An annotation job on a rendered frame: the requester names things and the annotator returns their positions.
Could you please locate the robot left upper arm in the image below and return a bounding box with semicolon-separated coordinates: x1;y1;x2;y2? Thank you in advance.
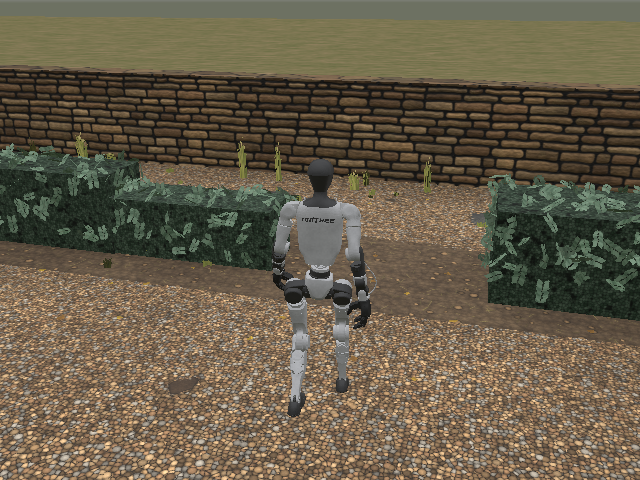
274;201;301;254

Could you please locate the humanoid robot torso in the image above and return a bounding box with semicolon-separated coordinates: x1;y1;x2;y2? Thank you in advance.
296;197;344;300

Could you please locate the robot right thigh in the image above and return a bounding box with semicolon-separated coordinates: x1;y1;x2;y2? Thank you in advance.
332;279;352;342

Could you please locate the robot right upper arm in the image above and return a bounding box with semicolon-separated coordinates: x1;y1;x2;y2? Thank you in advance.
341;202;361;261

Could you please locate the robot right hand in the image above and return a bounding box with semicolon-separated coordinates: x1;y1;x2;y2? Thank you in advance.
347;299;371;329

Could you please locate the robot left hand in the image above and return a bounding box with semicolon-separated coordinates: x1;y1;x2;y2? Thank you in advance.
272;269;294;291

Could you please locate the left robot forearm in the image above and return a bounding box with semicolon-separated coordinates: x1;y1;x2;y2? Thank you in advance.
272;240;286;275

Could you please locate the right robot forearm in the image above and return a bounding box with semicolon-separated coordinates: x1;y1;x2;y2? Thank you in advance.
350;246;370;301

